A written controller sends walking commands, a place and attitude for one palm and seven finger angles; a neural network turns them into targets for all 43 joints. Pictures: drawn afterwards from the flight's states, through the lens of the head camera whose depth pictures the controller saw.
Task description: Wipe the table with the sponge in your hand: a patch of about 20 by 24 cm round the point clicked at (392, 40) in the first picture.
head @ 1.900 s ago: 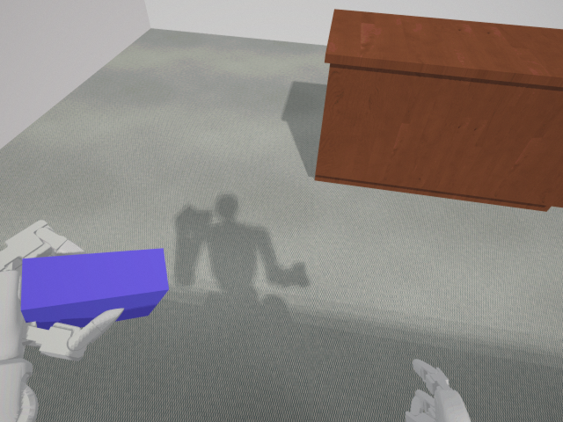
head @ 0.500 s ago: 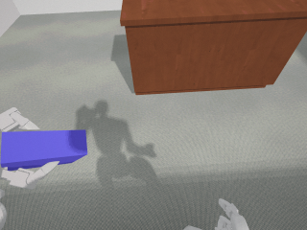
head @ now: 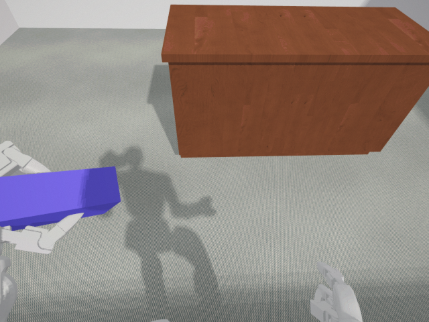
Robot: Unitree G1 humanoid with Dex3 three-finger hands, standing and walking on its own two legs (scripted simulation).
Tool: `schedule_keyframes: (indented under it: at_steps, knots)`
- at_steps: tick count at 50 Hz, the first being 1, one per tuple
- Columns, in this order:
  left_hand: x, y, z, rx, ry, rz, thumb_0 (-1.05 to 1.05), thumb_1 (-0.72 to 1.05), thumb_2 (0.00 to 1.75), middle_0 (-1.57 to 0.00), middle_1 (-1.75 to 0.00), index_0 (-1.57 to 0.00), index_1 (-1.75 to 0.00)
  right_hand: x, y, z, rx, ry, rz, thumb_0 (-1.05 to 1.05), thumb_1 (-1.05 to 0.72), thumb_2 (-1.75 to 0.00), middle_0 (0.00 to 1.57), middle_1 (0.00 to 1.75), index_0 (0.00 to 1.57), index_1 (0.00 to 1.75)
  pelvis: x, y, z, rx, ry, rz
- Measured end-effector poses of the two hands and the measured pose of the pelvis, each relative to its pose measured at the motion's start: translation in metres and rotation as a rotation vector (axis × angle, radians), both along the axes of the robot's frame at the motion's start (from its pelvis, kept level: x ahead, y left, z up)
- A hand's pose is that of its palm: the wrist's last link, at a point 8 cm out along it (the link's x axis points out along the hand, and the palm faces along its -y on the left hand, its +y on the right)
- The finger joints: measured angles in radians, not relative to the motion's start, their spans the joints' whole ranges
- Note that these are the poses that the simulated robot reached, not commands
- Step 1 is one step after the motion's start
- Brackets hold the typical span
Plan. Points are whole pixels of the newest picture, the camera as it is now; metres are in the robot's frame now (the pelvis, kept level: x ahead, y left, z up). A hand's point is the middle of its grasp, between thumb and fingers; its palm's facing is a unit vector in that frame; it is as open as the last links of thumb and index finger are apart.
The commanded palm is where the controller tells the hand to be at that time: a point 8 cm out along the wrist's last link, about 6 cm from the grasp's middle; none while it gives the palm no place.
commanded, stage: walk to a spot facing it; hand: left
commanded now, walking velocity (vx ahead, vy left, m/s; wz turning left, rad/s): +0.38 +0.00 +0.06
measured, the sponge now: (77, 197) +0.24 +0.21 +0.18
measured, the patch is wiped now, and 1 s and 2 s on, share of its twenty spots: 0.00 0.00 0.00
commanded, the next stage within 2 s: turn to face it in 1.38 s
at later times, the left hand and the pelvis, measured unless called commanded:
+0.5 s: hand (119, 135) +0.34 +0.18 +0.19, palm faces +0.45 -0.76 -0.47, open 8.8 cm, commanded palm +0.28 +0.22 +0.20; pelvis +0.15 -0.07 +0.02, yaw +6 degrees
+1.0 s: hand (121, 96) +0.43 +0.20 +0.20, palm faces +0.63 -0.63 -0.46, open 8.8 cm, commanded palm +0.38 +0.22 +0.20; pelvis +0.30 -0.09 +0.00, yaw +15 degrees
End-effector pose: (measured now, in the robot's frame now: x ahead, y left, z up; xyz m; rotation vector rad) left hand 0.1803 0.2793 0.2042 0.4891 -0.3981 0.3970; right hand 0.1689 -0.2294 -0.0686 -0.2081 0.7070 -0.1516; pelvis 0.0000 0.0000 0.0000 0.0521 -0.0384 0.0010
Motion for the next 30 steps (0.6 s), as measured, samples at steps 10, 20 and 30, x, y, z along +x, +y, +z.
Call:
schedule_keyframes:
  at_steps: [10, 20, 30]
  knots:
    - [0.039, -0.041, 0.023, 0.098, 0.073, -0.008, 0.00, -0.40, 1.06, -0.86, -1.40, -0.86, -1.41, 0.041, 0.015, -0.012, 0.158, 0.045, 0.055, 0.01, -0.91, -0.90, 0.20, 0.30, 0.21, 0.30, 0.054, -0.033, 0.013, -0.048, 0.029, 0.013]
    - [0.092, -0.065, 0.000, 0.001, 0.141, 0.115, 0.00, -0.40, 1.06, -0.86, -1.40, -0.86, -1.41, 0.099, -0.064, -0.032, 0.032, 0.201, 0.082, 0.02, -0.91, -0.90, 0.20, 0.30, 0.21, 0.30, 0.115, -0.068, 0.014, -0.026, 0.019, 0.084]
    - [0.145, -0.055, 0.015, 0.057, 0.089, 0.084, 0.00, -0.40, 1.06, -0.86, -1.40, -0.86, -1.41, 0.189, -0.085, 0.013, -0.091, 0.100, 0.069, 0.02, -0.91, -0.90, 0.20, 0.30, 0.20, 0.30, 0.184, -0.065, 0.018, -0.020, 0.042, 0.115]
